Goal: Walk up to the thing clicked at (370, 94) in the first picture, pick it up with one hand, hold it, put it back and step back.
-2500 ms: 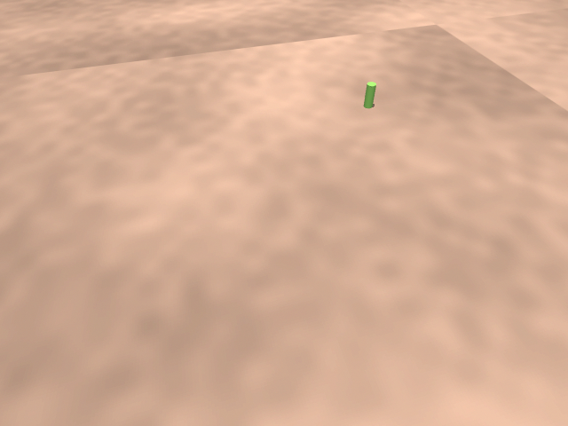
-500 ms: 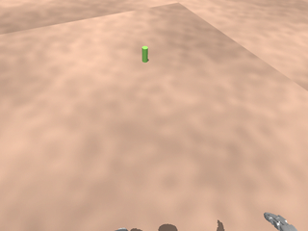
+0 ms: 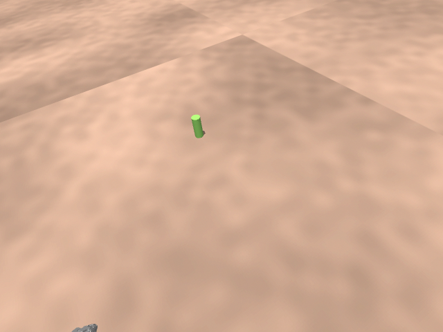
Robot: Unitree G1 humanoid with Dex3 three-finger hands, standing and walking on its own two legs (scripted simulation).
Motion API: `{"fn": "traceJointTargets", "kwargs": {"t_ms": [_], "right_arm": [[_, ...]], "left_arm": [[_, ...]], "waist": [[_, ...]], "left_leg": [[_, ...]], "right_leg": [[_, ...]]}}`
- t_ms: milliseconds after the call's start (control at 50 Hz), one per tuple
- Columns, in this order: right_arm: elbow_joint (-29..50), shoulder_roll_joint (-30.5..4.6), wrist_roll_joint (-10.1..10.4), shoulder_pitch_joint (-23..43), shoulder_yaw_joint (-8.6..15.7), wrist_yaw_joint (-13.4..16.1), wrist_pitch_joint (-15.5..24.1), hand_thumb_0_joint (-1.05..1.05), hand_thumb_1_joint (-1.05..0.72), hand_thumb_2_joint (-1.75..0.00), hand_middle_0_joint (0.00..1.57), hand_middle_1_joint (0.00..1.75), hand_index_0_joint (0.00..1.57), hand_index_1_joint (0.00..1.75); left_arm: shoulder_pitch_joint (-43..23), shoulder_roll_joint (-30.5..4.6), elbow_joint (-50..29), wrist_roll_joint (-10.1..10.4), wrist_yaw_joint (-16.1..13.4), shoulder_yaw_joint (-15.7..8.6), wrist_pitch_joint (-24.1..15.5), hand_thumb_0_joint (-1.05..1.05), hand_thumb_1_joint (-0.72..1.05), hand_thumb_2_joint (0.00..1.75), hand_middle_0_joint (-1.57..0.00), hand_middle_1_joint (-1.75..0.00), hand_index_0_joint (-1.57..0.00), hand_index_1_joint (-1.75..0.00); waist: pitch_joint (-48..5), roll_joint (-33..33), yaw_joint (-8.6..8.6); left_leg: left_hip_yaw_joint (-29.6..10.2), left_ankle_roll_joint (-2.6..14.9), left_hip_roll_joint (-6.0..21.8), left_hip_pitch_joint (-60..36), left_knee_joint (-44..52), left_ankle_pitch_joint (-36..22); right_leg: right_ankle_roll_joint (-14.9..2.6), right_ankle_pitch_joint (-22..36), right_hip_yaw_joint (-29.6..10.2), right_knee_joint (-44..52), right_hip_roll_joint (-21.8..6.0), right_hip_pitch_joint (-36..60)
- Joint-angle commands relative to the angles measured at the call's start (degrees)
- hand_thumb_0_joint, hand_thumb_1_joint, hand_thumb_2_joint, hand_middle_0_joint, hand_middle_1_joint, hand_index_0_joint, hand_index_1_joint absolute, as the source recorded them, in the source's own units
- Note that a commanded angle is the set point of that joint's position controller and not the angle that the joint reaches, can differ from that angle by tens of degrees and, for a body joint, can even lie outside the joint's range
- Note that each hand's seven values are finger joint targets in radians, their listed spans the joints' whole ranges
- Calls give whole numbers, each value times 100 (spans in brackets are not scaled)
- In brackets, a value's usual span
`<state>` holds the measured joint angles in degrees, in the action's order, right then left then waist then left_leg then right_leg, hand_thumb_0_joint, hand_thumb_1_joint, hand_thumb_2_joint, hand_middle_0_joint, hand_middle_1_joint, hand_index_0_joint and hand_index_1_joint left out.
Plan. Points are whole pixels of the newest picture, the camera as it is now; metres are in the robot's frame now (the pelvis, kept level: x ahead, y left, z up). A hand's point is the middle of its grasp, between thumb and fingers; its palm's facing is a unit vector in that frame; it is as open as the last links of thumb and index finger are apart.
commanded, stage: walk up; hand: left
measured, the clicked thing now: (197, 126) +1.51 +0.30 -0.69
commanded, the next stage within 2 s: none
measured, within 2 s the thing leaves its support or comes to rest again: neither
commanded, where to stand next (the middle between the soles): +1.15 +0.10 m, yaw +1 degrees
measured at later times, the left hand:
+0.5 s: hand (103, 267) +0.31 +0.34 -0.15, palm faces -0.03 -0.94 -0.34, open 7.4 cm
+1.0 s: hand (145, 173) +0.57 +0.28 -0.10, palm faces +0.01 -0.92 -0.40, open 7.4 cm
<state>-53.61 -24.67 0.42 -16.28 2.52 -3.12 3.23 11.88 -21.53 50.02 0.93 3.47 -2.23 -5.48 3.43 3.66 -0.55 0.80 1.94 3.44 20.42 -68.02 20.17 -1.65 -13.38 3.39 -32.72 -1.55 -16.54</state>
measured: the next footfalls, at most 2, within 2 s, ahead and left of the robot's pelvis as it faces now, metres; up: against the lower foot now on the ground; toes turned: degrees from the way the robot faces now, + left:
left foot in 0.30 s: +0.34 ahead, +0.17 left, +0.00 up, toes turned +7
right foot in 0.80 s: +0.57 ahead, -0.07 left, +0.00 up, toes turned -4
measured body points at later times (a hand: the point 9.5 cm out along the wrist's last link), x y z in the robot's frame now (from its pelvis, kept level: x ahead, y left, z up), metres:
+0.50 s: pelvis +0.26 +0.07 +0.01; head +0.29 +0.09 +0.45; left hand +0.31 +0.39 -0.12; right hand +0.37 -0.25 -0.08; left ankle +0.30 +0.16 -0.73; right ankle +0.23 -0.09 -0.65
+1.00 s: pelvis +0.48 +0.02 +0.01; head +0.49 -0.02 +0.46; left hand +0.57 +0.33 -0.08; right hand +0.54 -0.30 -0.13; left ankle +0.47 +0.19 -0.65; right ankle +0.53 -0.07 -0.73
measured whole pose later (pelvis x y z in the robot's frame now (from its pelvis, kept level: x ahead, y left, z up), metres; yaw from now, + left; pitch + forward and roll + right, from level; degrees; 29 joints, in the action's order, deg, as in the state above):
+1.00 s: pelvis +0.48 +0.02 +0.01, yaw +0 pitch -4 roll +2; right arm -51.7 -24.7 0.1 -17.2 2.8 -2.8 2.8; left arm 13.1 -20.1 50.2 0.4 2.4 -1.7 -5.3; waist 5.1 3.1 -0.4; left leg -1.8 2.3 2.0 23.2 -61.9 18.0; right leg -2.9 -10.9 3.9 -27.6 -1.4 -12.9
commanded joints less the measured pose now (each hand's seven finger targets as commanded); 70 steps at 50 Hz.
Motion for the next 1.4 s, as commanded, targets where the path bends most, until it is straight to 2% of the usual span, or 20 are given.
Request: {"fn": "traceJointTargets", "kwargs": {"t_ms": [0,100,220,280,300,320,340,460,660,760,780,820,840,940,1120,1220,1300,1320,1360,1380], "right_arm": [[453,-1026,-26,-256,353,-12,80,0,-90,-90,20,30,20,30],[719,-1022,-129,477,450,-185,16,0,-90,-90,20,30,20,30],[845,-866,-131,1097,438,-279,159,0,-90,-90,20,30,20,30],[382,-1225,-240,-325,618,-173,196,0,-90,-90,20,30,20,30],[204,-1591,-343,-1095,771,-85,228,0,-90,-90,20,30,20,30],[389,-1956,-325,-1129,863,-1,271,0,-90,-90,20,30,20,30],[465,-2009,-84,-928,859,2,260,0,-90,-90,20,30,20,30],[678,-1206,43,-24,472,116,345,0,-90,-90,20,30,20,30],[801,-1276,-14,-139,481,93,358,0,-90,-90,20,30,20,30],[934,-1209,-52,-134,468,176,267,0,-90,-90,20,30,20,30],[937,-953,-77,-384,357,160,270,0,-90,-90,20,30,20,30],[898,-1005,-22,-701,307,143,229,0,-90,-90,20,30,20,30],[748,-1330,-75,-537,367,220,172,0,-90,-90,20,30,20,30],[386,-935,-19,-734,340,84,25,0,-90,-90,20,30,20,30],[670,-922,-174,309,452,-106,-76,0,-90,-90,20,30,20,30],[805,-849,-216,754,393,-151,52,0,-90,-90,20,30,20,30],[542,-1028,-213,-58,487,-85,135,0,-90,-90,20,30,20,30],[344,-1319,-258,-746,598,-19,180,0,-90,-90,20,30,20,30],[554,-1923,-193,-978,750,98,216,0,-90,-90,20,30,20,30],[589,-1902,-44,-763,776,81,190,0,-90,-90,20,30,20,30]], "left_arm": [[200,-1648,-245,10,-164,-478,-198,0,90,90,-20,-30,-20,-30],[164,-1827,-408,-91,-144,-520,-268,0,90,90,-20,-30,-20,-30],[574,-1884,-257,-116,-146,-561,-195,0,90,90,-20,-30,-20,-30],[505,-1749,-361,-119,-207,-460,-113,0,90,90,-20,-30,-20,-30],[776,-1358,-374,-83,-230,-306,-85,0,90,90,-20,-30,-20,-30],[1111,-860,-442,-18,-196,-172,-64,0,90,90,-20,-30,-20,-30],[988,-1584,-314,-13,-303,-342,-11,0,90,90,-20,-30,-20,-30],[984,-1431,29,11,-137,-282,65,0,90,90,-20,-30,-20,-30],[-487,-1086,-438,-104,101,-295,122,0,90,90,-20,-30,-20,-30],[343,-1353,-100,-126,-11,-472,38,0,90,90,-20,-30,-20,-30],[918,-1601,25,-152,-79,-570,-22,0,90,90,-20,-30,-20,-30],[1305,-2230,-2,-138,-165,-702,-47,0,90,90,-20,-30,-20,-30],[991,-2177,-70,-41,-187,-688,-15,0,90,90,-20,-30,-20,-30],[236,-1508,-229,-23,-234,-452,-94,0,90,90,-20,-30,-20,-30],[615,-1628,-358,-161,-212,-551,-141,0,90,90,-20,-30,-20,-30],[765,-1660,-371,-132,-217,-548,-114,0,90,90,-20,-30,-20,-30],[694,-1707,-429,-138,-231,-491,-42,0,90,90,-20,-30,-20,-30],[923,-1449,-444,-131,-229,-394,-18,0,90,90,-20,-30,-20,-30],[1386,-1142,-398,-51,-243,-299,53,0,90,90,-20,-30,-20,-30],[1147,-1613,-279,-123,-301,-379,112,0,90,90,-20,-30,-20,-30]], "waist": [[-49,-1052,55],[243,-975,-12],[-90,-858,-228],[-911,0,501],[-1315,864,854],[-1471,2005,690],[-1501,1152,672],[-334,201,38],[217,325,235],[-620,-424,-268],[-1039,-1022,-502],[-1194,-1996,-590],[-967,-1544,-513],[-14,-1138,89],[469,-1019,-163],[278,-930,-240],[-216,-425,243],[-682,377,529],[-897,1317,524],[-619,816,509]], "left_leg": [[-461,-2,231,855,558,-721],[-225,-326,347,1077,2053,-1152],[103,-54,253,227,3592,-1593],[230,279,-85,-1818,3892,-1118],[-566,584,421,-3023,4054,-286],[-3004,897,1796,-3889,4535,196],[-4066,1403,2141,-3794,5101,547],[-734,721,1066,-1438,5126,-2807],[-85,755,852,-1193,5313,-2858],[-101,605,814,-1126,3482,-2697],[159,440,412,-552,2196,-2187],[169,95,-613,1553,250,1007],[-209,114,-225,1683,-179,965],[-530,44,-14,659,672,-569],[-460,-271,196,1424,2275,-1325],[-150,-110,344,653,3377,-1312],[139,146,-13,-1068,3913,-1050],[-84,359,-7,-2115,4130,-558],[-3778,1086,1975,-3008,5331,1006],[-3897,1336,2147,-2515,5446,1427]], "right_leg": [[-743,1083,-1244,1856,-1078,494],[-1034,-732,-922,2449,-1212,145],[-827,904,-580,1590,-1263,950],[-564,1865,-211,-532,-881,551],[-334,1286,18,-2184,-529,-568],[-72,-1779,-70,-3406,347,-2116],[-226,-1765,-572,-3833,240,-2449],[52,-230,-774,-3049,-326,-1298],[36,1111,-53,-150,-354,-770],[-194,643,-185,353,-184,1059],[-321,137,-485,559,-333,2028],[-1164,-585,-4094,1649,-2376,3244],[-1410,-890,-4192,1699,-2516,2754],[-340,757,-1199,1893,-1070,613],[-636,-686,-857,2440,-1222,770],[-888,503,-625,1741,-1378,907],[-744,1269,-492,368,-1224,484],[-548,1396,-149,-1104,-753,59],[-122,-1751,-151,-3204,473,-2024],[-200,-1735,-647,-3603,53,-2055]]}}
